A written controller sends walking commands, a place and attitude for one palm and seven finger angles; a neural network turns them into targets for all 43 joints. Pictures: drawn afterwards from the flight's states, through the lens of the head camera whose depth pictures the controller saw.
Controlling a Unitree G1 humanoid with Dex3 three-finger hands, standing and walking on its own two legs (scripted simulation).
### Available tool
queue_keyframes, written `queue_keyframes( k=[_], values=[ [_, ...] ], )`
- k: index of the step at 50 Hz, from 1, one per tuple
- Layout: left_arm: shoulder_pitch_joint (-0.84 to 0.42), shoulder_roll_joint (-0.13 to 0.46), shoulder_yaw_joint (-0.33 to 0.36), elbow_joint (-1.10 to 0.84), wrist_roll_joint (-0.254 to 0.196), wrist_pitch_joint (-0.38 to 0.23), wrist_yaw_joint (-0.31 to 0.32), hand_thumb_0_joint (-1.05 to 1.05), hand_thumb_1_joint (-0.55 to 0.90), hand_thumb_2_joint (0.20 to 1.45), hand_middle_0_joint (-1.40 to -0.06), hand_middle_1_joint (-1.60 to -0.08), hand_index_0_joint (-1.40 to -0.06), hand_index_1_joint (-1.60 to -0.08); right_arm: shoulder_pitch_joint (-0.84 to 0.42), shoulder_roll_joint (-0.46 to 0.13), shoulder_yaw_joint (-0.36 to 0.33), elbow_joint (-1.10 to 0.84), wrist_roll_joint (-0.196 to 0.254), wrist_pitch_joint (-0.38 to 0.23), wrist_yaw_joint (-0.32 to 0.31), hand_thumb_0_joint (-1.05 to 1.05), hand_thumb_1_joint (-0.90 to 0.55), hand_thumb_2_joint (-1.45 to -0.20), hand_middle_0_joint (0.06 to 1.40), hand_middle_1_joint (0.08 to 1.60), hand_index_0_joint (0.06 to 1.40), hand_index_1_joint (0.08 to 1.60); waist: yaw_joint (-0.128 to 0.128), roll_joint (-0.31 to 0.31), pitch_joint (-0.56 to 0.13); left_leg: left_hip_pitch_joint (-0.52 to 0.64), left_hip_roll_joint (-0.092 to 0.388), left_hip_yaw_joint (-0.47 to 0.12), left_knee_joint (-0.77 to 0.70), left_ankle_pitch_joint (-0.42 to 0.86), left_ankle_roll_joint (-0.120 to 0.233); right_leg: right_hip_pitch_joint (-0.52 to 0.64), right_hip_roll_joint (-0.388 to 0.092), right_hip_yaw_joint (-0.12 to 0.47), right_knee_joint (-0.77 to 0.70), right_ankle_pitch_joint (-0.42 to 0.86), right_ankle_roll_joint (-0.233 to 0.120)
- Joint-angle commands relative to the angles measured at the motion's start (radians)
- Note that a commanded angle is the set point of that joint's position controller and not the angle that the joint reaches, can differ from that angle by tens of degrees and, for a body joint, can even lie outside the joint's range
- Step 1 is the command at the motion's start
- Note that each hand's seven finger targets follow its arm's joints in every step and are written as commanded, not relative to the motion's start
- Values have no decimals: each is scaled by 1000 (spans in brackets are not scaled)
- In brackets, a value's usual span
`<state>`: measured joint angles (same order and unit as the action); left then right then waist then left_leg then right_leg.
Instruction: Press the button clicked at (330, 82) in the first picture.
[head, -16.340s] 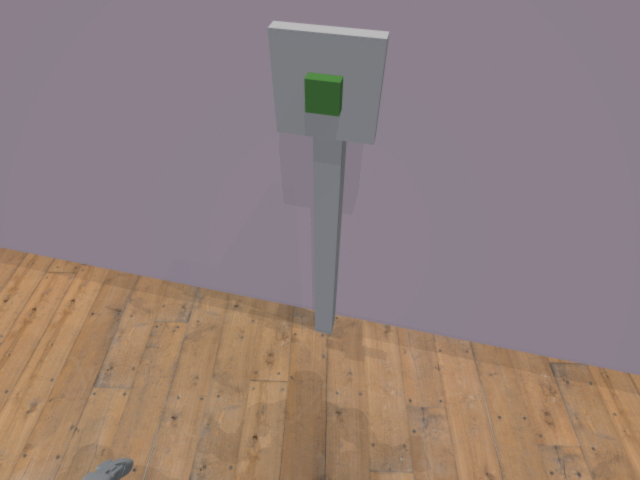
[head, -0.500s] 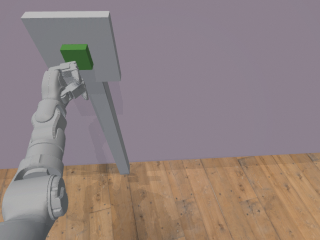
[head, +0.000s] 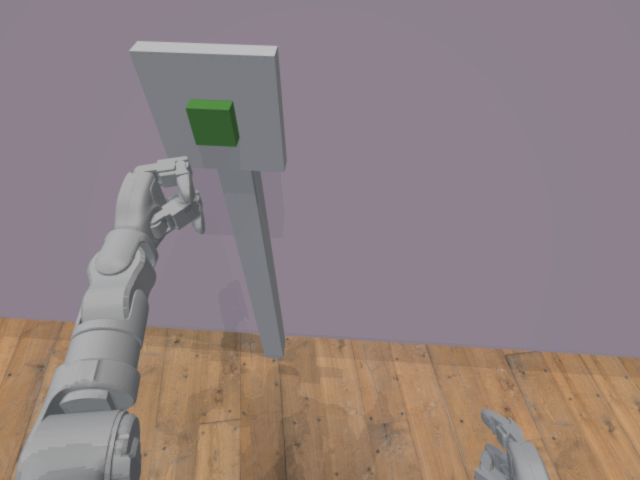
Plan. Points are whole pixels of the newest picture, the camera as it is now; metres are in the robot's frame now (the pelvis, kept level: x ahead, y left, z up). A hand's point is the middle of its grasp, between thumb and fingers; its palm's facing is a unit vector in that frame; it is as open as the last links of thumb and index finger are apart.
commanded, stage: draw the hand back to the body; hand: left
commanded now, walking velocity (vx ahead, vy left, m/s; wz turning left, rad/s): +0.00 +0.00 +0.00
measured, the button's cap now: (214, 122) +0.55 +0.18 +0.16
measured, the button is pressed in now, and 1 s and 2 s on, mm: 0 0 0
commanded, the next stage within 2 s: step back with the hand held close in 1.40 s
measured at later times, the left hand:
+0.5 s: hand (146, 261) +0.30 +0.19 +0.16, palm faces +0.09 -0.99 -0.13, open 3.1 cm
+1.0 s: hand (80, 322) +0.23 +0.23 +0.17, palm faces +0.34 -0.88 -0.34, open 3.1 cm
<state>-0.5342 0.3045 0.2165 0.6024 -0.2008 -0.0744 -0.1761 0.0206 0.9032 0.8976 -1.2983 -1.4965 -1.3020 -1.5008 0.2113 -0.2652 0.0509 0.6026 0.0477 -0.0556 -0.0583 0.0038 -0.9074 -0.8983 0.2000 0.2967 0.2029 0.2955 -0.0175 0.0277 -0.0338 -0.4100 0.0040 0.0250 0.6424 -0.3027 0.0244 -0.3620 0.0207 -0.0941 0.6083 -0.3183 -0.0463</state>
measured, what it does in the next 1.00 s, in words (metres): stands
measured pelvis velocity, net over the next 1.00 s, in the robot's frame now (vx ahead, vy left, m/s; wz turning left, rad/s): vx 0.02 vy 0.00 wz -0.03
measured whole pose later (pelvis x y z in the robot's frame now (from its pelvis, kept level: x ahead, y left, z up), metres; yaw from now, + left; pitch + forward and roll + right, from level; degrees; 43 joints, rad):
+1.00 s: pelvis +0.02 +0.00 +0.02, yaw -1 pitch -5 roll +0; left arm 0.42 0.30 0.23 -0.35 -0.06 -0.08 0.09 0.02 0.90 0.90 -1.30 -1.50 -1.30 -1.50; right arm 0.18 -0.22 0.05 0.63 -0.01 -0.04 -0.06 0.01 -0.91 -0.90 0.20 0.30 0.20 0.30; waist 0.05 0.07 0.02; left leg -0.06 0.00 0.05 0.37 -0.22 0.03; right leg -0.03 0.03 -0.06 0.34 -0.22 -0.04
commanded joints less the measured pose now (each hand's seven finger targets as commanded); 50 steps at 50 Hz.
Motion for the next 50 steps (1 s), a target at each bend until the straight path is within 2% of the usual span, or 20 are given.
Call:
queue_keyframes(
  k=[1,4,7,9,13,14,16,18,21,22,24,27,28,29,32,34,39,43,45,50],
  values=[
    [-307,203,77,-207,-45,-89,-38,0,900,900,-1300,-1500,-1300,-1500,5,-129,-47,-121,6,-43,-13,0,-900,-900,200,300,200,300,7,-1,-363,205,-13,-54,-67,228,14,113,-8,80,-70,322,13],
    [-125,243,135,-212,-57,-48,-49,0,900,900,-1300,-1500,-1300,-1500,-16,-130,-43,-153,10,-39,-3,0,-900,-900,200,300,200,300,49,-65,-311,130,-13,-35,-92,225,18,174,-19,85,-74,361,22],
    [-80,245,145,-341,-65,-9,-48,0,900,900,-1300,-1500,-1300,-1500,-50,-125,-42,-184,17,-36,-1,0,-900,-900,200,300,200,300,59,-32,-256,132,-13,-22,-113,212,20,175,-22,92,-94,356,25],
    [-78,254,151,-406,-68,0,-46,0,900,900,-1300,-1500,-1300,-1500,-64,-125,-43,-190,19,-39,-3,0,-900,-900,200,300,200,300,47,-53,-214,130,-7,-25,-126,179,23,159,-20,97,-114,305,28],
    [-67,212,114,-641,-82,-20,-50,0,900,900,-1300,-1500,-1300,-1500,-92,-113,-43,-201,18,-71,-13,0,-900,-900,200,300,200,300,39,39,-278,232,-6,-23,-128,208,23,169,-13,100,-124,301,24],
    [-58,210,109,-655,-82,-18,-52,0,900,900,-1300,-1500,-1300,-1500,-94,-110,-43,-192,19,-81,-19,0,-900,-900,200,300,200,300,37,58,-259,242,-4,-29,-136,203,21,155,-11,95,-131,286,21],
    [-34,175,75,-680,-90,-10,-61,0,900,900,-1300,-1500,-1300,-1500,-96,-110,-41,-178,20,-101,-26,0,-900,-900,200,300,200,300,22,41,-221,253,-3,-39,-144,176,21,129,-6,89,-148,248,24],
    [58,171,79,-656,-97,19,-70,0,900,900,-1300,-1500,-1300,-1500,-97,-116,-40,-170,20,-112,-32,0,-900,-900,200,300,200,300,28,-8,-183,241,-3,-43,-152,149,23,118,-5,86,-163,214,29],
    [145,170,90,-675,-104,81,-81,0,900,900,-1300,-1500,-1300,-1500,-117,-114,-36,-166,22,-119,-37,0,-900,-900,200,300,200,300,45,-2,-156,232,-8,-46,-171,118,19,124,-14,85,-180,177,30],
    [158,235,76,-812,14,-2,54,0,900,900,-1300,-1500,-1300,-1500,-145,-101,-40,-148,-7,-124,-37,0,-900,-900,200,300,200,300,52,1,-55,233,-9,-30,-203,109,20,93,-32,113,-263,127,26],
    [335,142,35,-754,38,-22,143,0,900,900,-1300,-1500,-1300,-1500,-153,-96,-32,-129,-16,-117,-34,0,-900,-900,200,300,200,300,49,-61,-2,231,-1,-39,-224,76,17,107,-39,107,-292,61,30],
    [397,174,61,-849,72,-41,207,0,900,900,-1300,-1500,-1300,-1500,-157,-86,-33,-125,-23,-90,-30,0,-900,-900,200,300,200,300,56,-28,-73,285,3,-29,-256,111,18,199,-41,110,-297,104,30],
    [413,194,77,-868,79,-48,221,0,900,900,-1300,-1500,-1300,-1500,-161,-88,-37,-119,-27,-83,-31,0,-900,-900,200,300,200,300,58,-48,-82,297,4,-22,-256,128,21,215,-38,117,-315,115,32],
    [392,191,71,-925,91,-58,232,0,900,900,-1300,-1500,-1300,-1500,-167,-81,-35,-126,-29,-80,-31,0,-900,-900,200,300,200,300,55,10,-109,322,3,-21,-265,146,19,236,-42,118,-312,138,29],
    [404,182,60,-1016,115,-75,262,0,900,900,-1300,-1500,-1300,-1500,-175,-71,-32,-125,-39,-77,-33,0,-900,-900,200,300,200,300,54,92,-120,378,2,-25,-289,184,11,258,-32,102,-315,183,22],
    [434,171,45,-1046,123,-78,274,0,900,900,-1300,-1500,-1300,-1500,-185,-72,-31,-121,-44,-76,-34,0,-900,-900,200,300,200,300,53,90,-92,391,4,-31,-302,189,12,256,-29,102,-334,181,21],
    [625,136,45,-1059,131,-73,280,0,900,900,-1300,-1500,-1300,-1500,-186,-71,-37,-120,-52,-63,-26,0,-900,-900,200,300,200,300,63,5,-48,395,8,-33,-313,250,13,279,-23,90,-335,233,23],
    [768,142,80,-1078,131,-66,276,0,900,900,-1300,-1500,-1300,-1500,-187,-73,-47,-127,-57,-42,-16,0,-900,-900,200,300,200,300,75,-35,-17,379,10,-30,-310,284,13,292,-21,90,-338,266,23],
    [797,156,101,-1141,134,-70,277,0,900,900,-1300,-1500,-1300,-1500,-189,-68,-47,-137,-57,-35,-12,0,-900,-900,200,300,200,300,81,16,-42,380,10,-31,-305,308,10,314,-25,92,-323,291,21],
    [904,189,152,-1250,134,-75,283,0,900,900,-1300,-1500,-1300,-1500,-182,-61,-51,-155,-59,-37,-10,0,-900,-900,200,300,200,300,88,37,-63,379,12,-31,-280,364,6,325,-29,92,-306,348,22]
  ],
)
